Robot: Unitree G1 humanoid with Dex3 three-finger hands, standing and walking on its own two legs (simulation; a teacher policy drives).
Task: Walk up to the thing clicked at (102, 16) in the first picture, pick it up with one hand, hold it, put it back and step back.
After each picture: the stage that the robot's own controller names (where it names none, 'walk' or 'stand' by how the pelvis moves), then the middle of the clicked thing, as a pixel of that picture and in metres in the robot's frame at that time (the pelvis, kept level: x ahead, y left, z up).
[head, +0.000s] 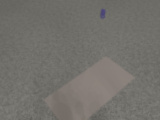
stand; (102, 13) +2.02 -0.19 -0.72
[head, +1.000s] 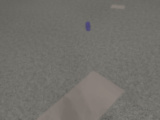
walk; (87, 26) +1.90 +0.15 -0.70
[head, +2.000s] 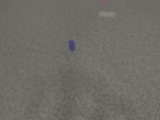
walk; (71, 45) +1.32 +0.29 -0.72
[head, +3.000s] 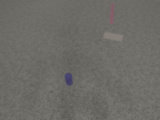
walk; (68, 79) +0.84 +0.24 -0.71
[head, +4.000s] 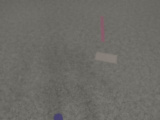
walk; out of the picture +0.47 +0.20 -0.70
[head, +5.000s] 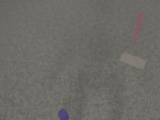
stand; (63, 116) +0.43 +0.22 -0.68
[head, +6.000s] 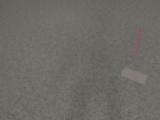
stand; out of the picture +0.40 +0.19 -0.72
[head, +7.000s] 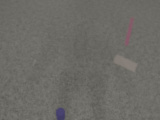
walk; (60, 114) +0.45 +0.15 -0.70
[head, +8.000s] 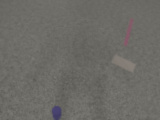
walk; (56, 113) +0.45 +0.17 -0.68
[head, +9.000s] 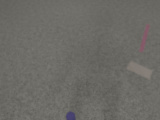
stand; (70, 118) +0.47 +0.13 -0.68
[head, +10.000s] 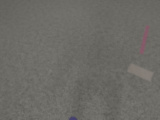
stand; out of the picture +0.45 +0.13 -0.72
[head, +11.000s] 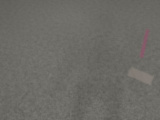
stand; out of the picture +0.44 +0.14 -0.72
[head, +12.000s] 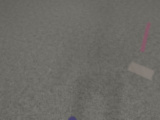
go down; out of the picture +0.43 +0.13 -0.72
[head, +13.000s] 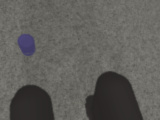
go down; (27, 45) +0.52 +0.15 -0.32
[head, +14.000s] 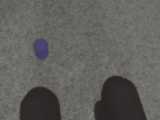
approach; (41, 49) +0.52 +0.13 -0.32
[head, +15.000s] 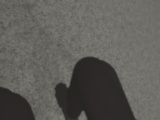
close in; out of the picture +0.52 +0.18 -0.25
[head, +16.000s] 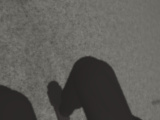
close; out of the picture +0.51 +0.20 -0.26
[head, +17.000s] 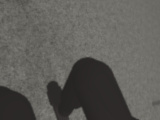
close; out of the picture +0.49 +0.19 -0.27
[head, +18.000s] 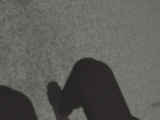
close; out of the picture +0.48 +0.19 -0.27
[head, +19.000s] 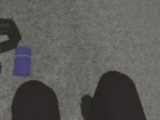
lift; (22, 61) +0.42 +0.17 -0.32
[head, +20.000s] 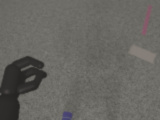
lift; out of the picture +0.38 +0.14 -0.63
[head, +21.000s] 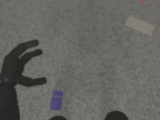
hold; (56, 100) +0.39 +0.16 -0.56
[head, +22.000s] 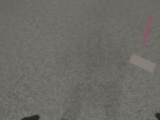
stand; out of the picture +0.37 +0.15 -0.65
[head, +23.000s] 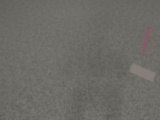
stand; out of the picture +0.36 +0.16 -0.68
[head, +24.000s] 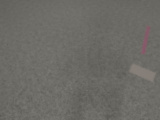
stand; out of the picture +0.36 +0.16 -0.68
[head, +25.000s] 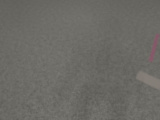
stand; out of the picture +0.37 +0.16 -0.74
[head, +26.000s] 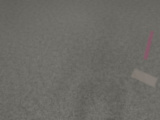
stand; out of the picture +0.37 +0.19 -0.75
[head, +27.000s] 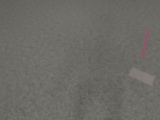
stand; out of the picture +0.35 +0.21 -0.75
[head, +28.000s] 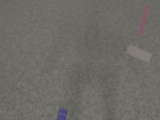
walk; (61, 117) +0.39 +0.19 -0.72
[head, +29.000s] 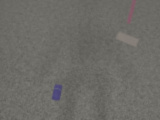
walk; (57, 92) +0.59 +0.23 -0.73
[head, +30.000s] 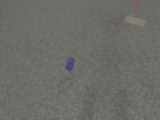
walk; (70, 64) +0.94 +0.28 -0.73
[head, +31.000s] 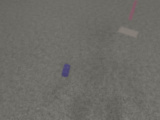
stand; (65, 70) +0.96 +0.24 -0.73
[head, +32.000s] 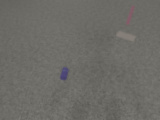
stand; (64, 73) +0.97 +0.25 -0.75
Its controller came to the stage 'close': yes
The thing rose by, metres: 0.01
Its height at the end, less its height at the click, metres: -0.02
